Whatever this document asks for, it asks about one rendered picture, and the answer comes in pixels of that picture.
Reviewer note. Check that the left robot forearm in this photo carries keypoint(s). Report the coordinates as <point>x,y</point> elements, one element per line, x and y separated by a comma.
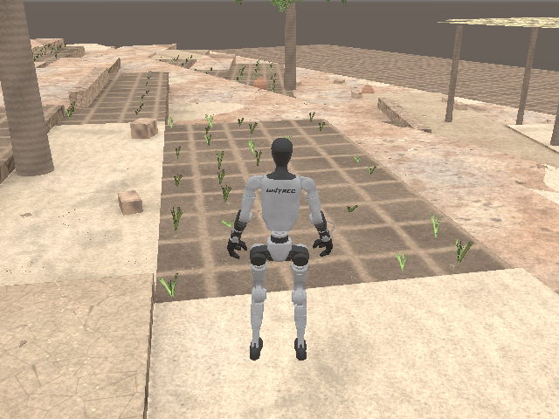
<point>238,229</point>

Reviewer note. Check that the right robot hand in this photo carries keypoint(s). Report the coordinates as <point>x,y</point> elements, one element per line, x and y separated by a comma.
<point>328,244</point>

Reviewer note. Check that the right robot upper arm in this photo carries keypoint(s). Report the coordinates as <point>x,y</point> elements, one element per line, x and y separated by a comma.
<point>313,201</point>

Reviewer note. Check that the robot thigh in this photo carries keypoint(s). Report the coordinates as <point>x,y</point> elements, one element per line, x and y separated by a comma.
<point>300,256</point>
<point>258,258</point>

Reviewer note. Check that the left robot thigh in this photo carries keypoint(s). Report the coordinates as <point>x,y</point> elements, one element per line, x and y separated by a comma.
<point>258,258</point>

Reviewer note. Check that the left robot hand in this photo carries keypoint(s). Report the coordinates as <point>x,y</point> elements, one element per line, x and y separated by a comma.
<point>231,246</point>

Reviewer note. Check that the right robot thigh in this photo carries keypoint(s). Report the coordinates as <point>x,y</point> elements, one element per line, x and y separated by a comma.
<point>300,256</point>

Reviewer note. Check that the right robot forearm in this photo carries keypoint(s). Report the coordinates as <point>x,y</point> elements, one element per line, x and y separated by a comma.
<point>323,229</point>

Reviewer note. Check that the left robot upper arm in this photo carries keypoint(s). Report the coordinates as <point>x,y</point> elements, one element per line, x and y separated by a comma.
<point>252,184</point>

